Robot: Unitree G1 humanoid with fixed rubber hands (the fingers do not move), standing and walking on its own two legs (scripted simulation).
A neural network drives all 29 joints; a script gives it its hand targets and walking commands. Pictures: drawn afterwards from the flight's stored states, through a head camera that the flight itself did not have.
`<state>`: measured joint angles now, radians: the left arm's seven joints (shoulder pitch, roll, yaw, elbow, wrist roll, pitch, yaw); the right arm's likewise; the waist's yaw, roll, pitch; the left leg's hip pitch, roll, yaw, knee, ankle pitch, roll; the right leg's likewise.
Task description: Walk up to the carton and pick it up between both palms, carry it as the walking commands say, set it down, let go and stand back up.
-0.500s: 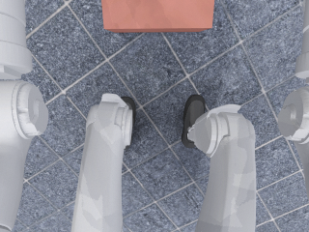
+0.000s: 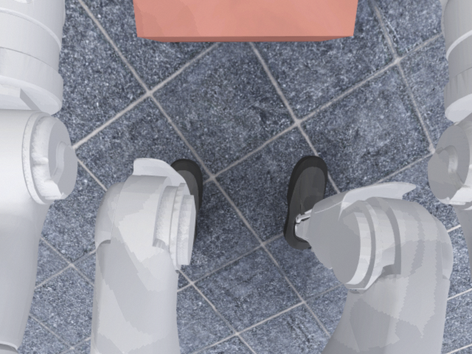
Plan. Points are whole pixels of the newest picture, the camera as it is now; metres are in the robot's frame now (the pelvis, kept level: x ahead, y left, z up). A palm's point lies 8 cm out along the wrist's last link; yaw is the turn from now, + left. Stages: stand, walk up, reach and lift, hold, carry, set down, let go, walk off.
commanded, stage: reach and lift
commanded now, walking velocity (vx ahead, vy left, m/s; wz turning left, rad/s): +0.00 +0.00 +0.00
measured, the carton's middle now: out of the picture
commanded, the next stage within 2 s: none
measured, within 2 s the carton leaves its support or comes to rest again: leaves its support in 1.96 s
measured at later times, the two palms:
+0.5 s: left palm out of the picture +0.56 +0.24 -0.21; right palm out of the picture +0.58 -0.18 -0.22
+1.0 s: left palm out of the picture +0.55 +0.22 -0.22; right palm out of the picture +0.57 -0.14 -0.23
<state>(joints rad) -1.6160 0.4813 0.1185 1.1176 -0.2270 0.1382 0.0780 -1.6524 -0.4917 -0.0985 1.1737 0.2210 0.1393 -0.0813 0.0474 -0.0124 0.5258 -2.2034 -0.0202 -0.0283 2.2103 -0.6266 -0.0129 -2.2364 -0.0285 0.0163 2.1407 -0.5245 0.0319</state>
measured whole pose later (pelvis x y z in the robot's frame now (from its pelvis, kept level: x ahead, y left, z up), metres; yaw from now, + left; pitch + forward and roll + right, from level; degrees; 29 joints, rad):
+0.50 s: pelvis +0.01 +0.00 -0.03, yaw +1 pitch +34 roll +0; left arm -1.62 0.48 0.11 1.27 -0.23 0.06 0.05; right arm -1.65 -0.47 -0.07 1.27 0.21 0.09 -0.07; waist 0.04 0.00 0.52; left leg -2.23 0.00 -0.01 2.32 -0.67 -0.01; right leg -2.29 -0.02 0.03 2.26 -0.56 0.03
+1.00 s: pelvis +0.01 +0.00 -0.02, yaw +1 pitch +35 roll +0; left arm -1.62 0.41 0.14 1.23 -0.19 0.05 0.06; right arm -1.62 -0.41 -0.06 1.25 0.19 0.07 -0.06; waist 0.05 -0.01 0.52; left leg -2.24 0.01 0.00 2.29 -0.67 0.00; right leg -2.29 -0.02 0.04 2.24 -0.55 0.03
